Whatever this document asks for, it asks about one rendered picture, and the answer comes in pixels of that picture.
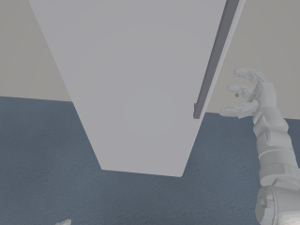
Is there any robot right upper arm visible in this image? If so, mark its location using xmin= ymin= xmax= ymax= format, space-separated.
xmin=255 ymin=185 xmax=300 ymax=225

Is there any handle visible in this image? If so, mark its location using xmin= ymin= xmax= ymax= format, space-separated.
xmin=193 ymin=0 xmax=240 ymax=119

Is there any robot right forearm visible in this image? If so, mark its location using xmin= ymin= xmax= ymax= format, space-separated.
xmin=252 ymin=106 xmax=300 ymax=191

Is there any fridge door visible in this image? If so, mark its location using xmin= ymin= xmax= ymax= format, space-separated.
xmin=28 ymin=0 xmax=244 ymax=177

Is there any robot right hand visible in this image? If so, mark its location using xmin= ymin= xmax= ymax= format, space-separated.
xmin=219 ymin=67 xmax=277 ymax=119

